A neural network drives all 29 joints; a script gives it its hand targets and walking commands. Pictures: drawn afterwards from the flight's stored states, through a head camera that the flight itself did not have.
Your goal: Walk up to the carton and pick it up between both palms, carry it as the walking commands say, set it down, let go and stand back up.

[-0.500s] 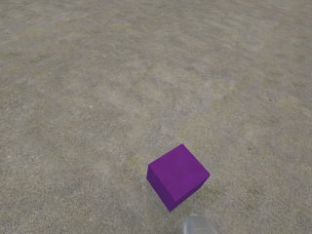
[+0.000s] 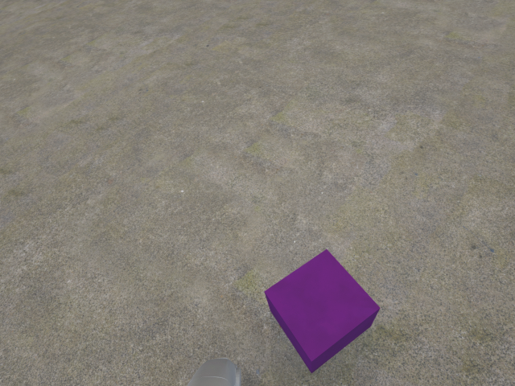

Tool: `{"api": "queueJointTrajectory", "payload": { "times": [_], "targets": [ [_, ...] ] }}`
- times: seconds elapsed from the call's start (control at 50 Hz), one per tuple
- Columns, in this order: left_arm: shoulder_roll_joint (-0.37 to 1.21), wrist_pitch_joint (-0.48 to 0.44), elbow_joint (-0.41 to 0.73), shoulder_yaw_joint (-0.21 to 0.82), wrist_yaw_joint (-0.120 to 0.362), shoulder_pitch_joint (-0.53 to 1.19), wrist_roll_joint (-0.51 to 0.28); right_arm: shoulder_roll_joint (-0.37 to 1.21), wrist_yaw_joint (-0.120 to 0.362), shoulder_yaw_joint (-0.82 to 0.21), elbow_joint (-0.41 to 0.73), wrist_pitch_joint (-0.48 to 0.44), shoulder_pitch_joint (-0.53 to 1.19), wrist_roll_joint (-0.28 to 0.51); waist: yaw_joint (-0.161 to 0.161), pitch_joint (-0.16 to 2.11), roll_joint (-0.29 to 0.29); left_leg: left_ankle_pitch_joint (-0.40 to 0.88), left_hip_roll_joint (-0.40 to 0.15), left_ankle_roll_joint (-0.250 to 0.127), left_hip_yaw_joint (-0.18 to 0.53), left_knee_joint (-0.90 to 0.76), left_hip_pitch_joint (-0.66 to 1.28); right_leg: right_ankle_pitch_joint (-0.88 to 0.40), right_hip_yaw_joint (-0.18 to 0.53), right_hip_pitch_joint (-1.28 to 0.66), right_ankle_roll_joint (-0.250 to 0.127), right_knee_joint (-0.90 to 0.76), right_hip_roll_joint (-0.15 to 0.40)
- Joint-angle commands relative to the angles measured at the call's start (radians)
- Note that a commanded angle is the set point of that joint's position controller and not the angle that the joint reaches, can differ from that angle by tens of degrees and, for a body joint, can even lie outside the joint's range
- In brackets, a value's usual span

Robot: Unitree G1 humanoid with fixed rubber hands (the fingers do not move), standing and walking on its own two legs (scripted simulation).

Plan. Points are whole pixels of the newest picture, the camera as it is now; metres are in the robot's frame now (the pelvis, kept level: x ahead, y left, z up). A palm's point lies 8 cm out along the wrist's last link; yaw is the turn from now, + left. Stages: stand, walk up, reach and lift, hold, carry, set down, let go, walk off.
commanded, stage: walk up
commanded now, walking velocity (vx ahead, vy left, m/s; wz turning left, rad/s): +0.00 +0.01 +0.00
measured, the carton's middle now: (319, 309) +0.45 -0.08 -0.69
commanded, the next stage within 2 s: none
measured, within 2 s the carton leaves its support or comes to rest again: neither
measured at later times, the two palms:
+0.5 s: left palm out of the picture +0.00 +0.27 -0.16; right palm out of the picture +0.01 -0.17 -0.15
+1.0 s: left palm out of the picture +0.01 +0.25 -0.16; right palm out of the picture +0.05 -0.28 -0.18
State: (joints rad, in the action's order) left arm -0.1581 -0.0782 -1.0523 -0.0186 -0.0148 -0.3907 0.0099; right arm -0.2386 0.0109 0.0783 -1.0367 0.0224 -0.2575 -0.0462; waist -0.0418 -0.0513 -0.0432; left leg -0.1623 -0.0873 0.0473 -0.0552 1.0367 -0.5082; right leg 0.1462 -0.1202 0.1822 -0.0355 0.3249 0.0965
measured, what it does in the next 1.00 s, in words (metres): steps on the spot: left foot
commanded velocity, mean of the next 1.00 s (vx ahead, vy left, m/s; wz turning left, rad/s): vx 0.00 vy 0.00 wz -0.13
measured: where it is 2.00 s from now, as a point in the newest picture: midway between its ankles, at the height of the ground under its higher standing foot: outside the picture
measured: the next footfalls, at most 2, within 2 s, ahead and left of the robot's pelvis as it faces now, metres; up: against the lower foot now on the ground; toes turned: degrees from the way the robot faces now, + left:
left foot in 0.24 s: +0.06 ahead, +0.13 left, +0.00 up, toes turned +4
left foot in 1.48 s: +0.06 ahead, +0.16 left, +0.00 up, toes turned -19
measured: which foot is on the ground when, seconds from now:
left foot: up 0.00-0.22, down 0.24-0.96, up 0.98-1.00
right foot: down 0.00-1.00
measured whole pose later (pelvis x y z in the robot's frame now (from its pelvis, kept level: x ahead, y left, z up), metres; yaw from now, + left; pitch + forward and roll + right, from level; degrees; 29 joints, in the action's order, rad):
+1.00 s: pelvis +0.00 +0.00 -0.04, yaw -9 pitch +0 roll +2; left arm -0.20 0.00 -1.03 -0.04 -0.04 -0.35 0.01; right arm -0.27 -0.05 0.05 -1.02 0.04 -0.10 -0.02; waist -0.03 -0.07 -0.02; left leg -0.43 -0.08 0.02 -0.14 0.74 -0.33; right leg 0.37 -0.04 0.30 -0.01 0.67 0.04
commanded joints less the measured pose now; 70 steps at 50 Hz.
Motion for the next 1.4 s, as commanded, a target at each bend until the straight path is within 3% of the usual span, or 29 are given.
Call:
{"api": "queueJointTrajectory", "payload": {
  "times": [0.0,0.06,0.08,0.16,0.2,0.24,0.26,0.32,0.34,0.44,0.56,0.7,0.72,0.78,0.82,0.86,0.88,0.9,0.92,0.94,0.96,1.0,1.02,1.04,1.1,1.2,1.24,1.32,1.38],
  "targets": [
    [-0.086,0.002,0.017,0.009,-0.013,0.015,-0.016,0.029,-0.009,-0.027,0.006,0.026,-0.071,0.027,0.07,0.032,0.279,-0.019,0.053,-0.015,0.004,-0.126,0.114,-0.709,0.006,-0.015,0.014,-0.003,0.097],
    [-0.088,0.013,0.037,0.004,-0.015,-0.011,-0.006,0.04,-0.012,-0.038,-0.022,0.032,-0.078,0.032,0.067,0.009,0.351,-0.029,0.061,-0.03,-0.017,-0.179,0.164,-0.677,-0.012,0.01,0.011,0.002,0.092],
    [-0.091,0.015,0.034,-0.003,-0.015,-0.019,0.001,0.026,-0.019,-0.042,-0.005,0.038,-0.025,0.031,0.046,0.012,0.255,-0.074,0.074,-0.034,-0.013,-0.256,0.164,-0.623,0.028,-0.023,-0.019,0.013,0.105],
    [-0.124,0.054,0.019,-0.026,-0.032,-0.026,0.003,0.028,-0.043,-0.052,-0.01,0.019,0.01,0.034,0.023,0.044,0.253,-0.16,0.049,-0.022,0.0,-0.457,0.236,-0.285,0.153,-0.045,-0.114,-0.003,0.169],
    [-0.091,0.072,-0.019,-0.033,-0.031,-0.045,-0.008,0.025,-0.052,-0.051,-0.018,-0.009,-0.037,0.031,0.047,0.04,0.079,0.064,0.005,-0.025,0.034,-0.751,0.342,-0.151,0.195,-0.044,-0.049,0.04,0.167],
    [-0.011,0.078,0.01,-0.011,-0.031,-0.046,-0.017,-0.018,-0.062,-0.041,-0.05,-0.027,-0.053,0.026,0.024,-0.004,-0.149,0.35,-0.161,-0.068,0.215,-0.772,0.358,0.05,0.077,0.046,0.028,0.136,0.022],
    [-0.012,0.085,0.003,-0.006,-0.022,-0.049,-0.015,-0.041,-0.056,-0.044,-0.048,-0.034,-0.031,0.025,0.009,0.004,-0.178,0.409,-0.173,-0.097,0.223,-0.764,0.373,0.139,0.066,0.078,0.044,0.122,-0.025],
    [-0.049,0.091,-0.017,-0.021,-0.018,0.01,-0.018,0.014,-0.056,-0.059,-0.07,-0.04,-0.016,0.042,0.016,-0.052,-0.13,0.218,-0.096,-0.096,0.165,-0.804,0.3,0.041,0.076,-0.014,0.038,0.052,-0.024],
    [-0.08,0.091,-0.019,-0.026,-0.019,-0.001,-0.023,0.019,-0.053,-0.061,-0.07,-0.043,-0.072,0.045,0.026,-0.021,-0.015,0.061,-0.088,-0.078,0.205,-0.83,0.312,0.022,0.09,-0.056,0.036,0.032,-0.012],
    [-0.041,0.09,-0.056,-0.014,-0.024,-0.005,-0.006,0.023,-0.045,-0.061,-0.071,-0.046,0.006,0.042,0.019,-0.074,-0.072,-0.079,-0.059,-0.081,0.142,-0.854,0.266,-0.001,0.066,-0.068,0.037,0.004,-0.002],
    [-0.053,0.076,-0.08,-0.019,-0.022,-0.001,-0.004,-0.016,-0.045,-0.052,-0.08,-0.042,-0.029,0.043,0.027,-0.003,0.078,-0.104,-0.041,-0.085,0.156,-0.826,0.313,0.007,0.083,-0.089,0.033,-0.02,-0.009],
    [-0.038,0.081,-0.085,-0.015,-0.019,-0.013,-0.004,-0.004,-0.046,-0.048,-0.092,-0.037,-0.053,0.036,0.041,-0.019,0.007,-0.156,-0.054,-0.073,0.169,-0.853,0.301,0.047,0.096,-0.046,0.033,0.009,-0.02],
    [-0.12,0.084,-0.03,-0.003,-0.029,0.03,-0.008,-0.119,-0.049,-0.018,-0.036,-0.028,0.0,0.024,0.048,-0.068,-0.073,-0.149,-0.104,-0.081,0.173,-0.8,0.292,0.09,0.073,0.056,0.042,0.106,-0.001],
    [-0.125,0.088,0.001,-0.016,-0.016,0.014,-0.016,-0.125,-0.07,-0.008,-0.001,-0.026,0.042,0.017,0.044,-0.051,-0.067,-0.108,-0.173,-0.135,0.087,-0.742,0.303,0.098,0.091,0.142,0.046,0.298,-0.01],
    [-0.093,0.111,0.031,-0.025,-0.009,0.025,-0.01,-0.128,-0.076,-0.006,-0.002,-0.015,0.037,0.003,0.054,-0.067,-0.048,-0.215,-0.284,-0.201,0.166,-0.801,0.215,0.268,0.088,0.168,0.058,0.529,-0.011],
    [-0.067,0.11,0.037,-0.027,-0.008,-0.014,-0.005,-0.119,-0.084,-0.013,0.018,-0.007,0.081,0.002,0.042,-0.019,-0.06,-0.09,-0.284,-0.214,0.11,-0.715,0.169,0.339,0.113,0.126,0.05,0.582,0.008],
    [-0.08,0.1,0.028,-0.024,-0.013,-0.069,-0.002,-0.114,-0.077,-0.01,0.049,-0.011,0.157,0.013,-0.002,0.018,-0.082,0.094,-0.238,-0.165,0.031,-0.602,0.209,0.314,0.135,0.095,0.041,0.462,0.033],
    [-0.065,0.09,0.0,-0.028,-0.015,-0.085,0.004,-0.109,-0.066,-0.016,0.056,-0.001,0.22,0.015,-0.034,0.05,-0.05,0.19,-0.191,-0.122,-0.032,-0.474,0.181,0.198,0.1,0.008,0.022,0.299,0.008],
    [-0.093,0.069,0.007,-0.035,-0.021,-0.124,-0.006,-0.125,-0.056,-0.013,0.068,0.007,0.208,0.036,-0.047,0.034,0.163,0.088,-0.109,-0.075,-0.072,-0.338,0.177,-0.11,0.132,-0.021,0.021,0.106,0.01],
    [-0.168,0.061,0.014,-0.049,-0.031,-0.142,0.004,-0.04,-0.05,-0.029,0.083,0.011,0.168,0.038,-0.04,0.015,0.422,-0.348,-0.007,-0.026,-0.068,-0.169,0.005,-0.47,0.372,-0.058,-0.043,0.076,0.194],
    [-0.21,0.056,0.025,-0.049,-0.026,-0.104,0.004,-0.027,-0.048,-0.03,0.093,0.016,0.167,0.04,-0.016,0.026,0.478,-0.494,0.031,-0.01,0.048,-0.054,-0.036,-0.649,0.495,-0.018,-0.109,0.061,0.248],
    [-0.16,0.055,0.055,-0.04,-0.034,-0.039,0.0,-0.067,-0.044,-0.005,0.097,0.021,0.191,0.042,0.027,-0.005,0.181,-0.396,-0.004,0.001,0.088,-0.026,0.012,-0.591,0.451,0.024,-0.118,0.04,0.202],
    [-0.171,0.06,0.047,-0.041,-0.035,-0.031,0.035,-0.053,-0.041,-0.013,0.105,0.009,0.207,0.015,-0.004,-0.001,0.24,-0.332,0.031,-0.013,0.025,0.027,-0.078,-0.562,0.479,-0.069,-0.098,0.029,0.193],
    [-0.17,0.059,0.056,-0.053,-0.034,-0.072,0.03,-0.058,-0.035,-0.009,0.132,0.008,0.235,0.022,-0.011,0.068,0.159,-0.285,0.019,-0.008,0.031,0.014,-0.067,-0.6,0.466,-0.125,-0.099,0.034,0.183],
    [-0.182,0.068,0.095,-0.07,-0.035,-0.009,0.019,-0.074,-0.033,-0.002,0.14,0.011,0.22,0.022,0.005,0.099,0.133,-0.234,0.044,-0.003,0.036,-0.061,-0.018,-0.605,0.386,-0.124,-0.103,0.072,0.138],
    [-0.184,0.073,0.104,-0.08,-0.031,-0.115,0.016,-0.028,-0.032,-0.013,0.215,0.01,0.263,0.027,-0.051,0.171,0.202,-0.18,0.028,-0.014,0.024,-0.131,-0.123,-0.807,0.396,-0.353,-0.08,0.15,0.137],
    [-0.173,0.082,0.112,-0.071,-0.031,-0.093,0.02,-0.036,-0.038,-0.008,0.225,0.026,0.268,0.03,-0.028,0.092,0.199,-0.167,0.031,0.001,0.024,-0.128,-0.067,-0.705,0.417,-0.18,-0.081,0.118,0.136],
    [-0.226,0.114,0.21,-0.068,-0.016,0.039,0.03,-0.049,-0.032,-0.008,0.284,0.049,0.255,0.04,0.002,0.017,0.174,-0.184,0.049,0.019,0.016,-0.22,0.102,-0.059,0.489,0.162,-0.094,-0.031,0.132],
    [-0.246,0.123,0.267,-0.087,0.001,0.134,0.04,-0.061,-0.03,-0.026,0.272,0.035,0.148,0.043,0.026,0.091,0.32,-0.156,0.099,0.007,-0.014,-0.524,0.386,0.115,0.487,0.257,-0.043,-0.003,0.04]
  ]
}}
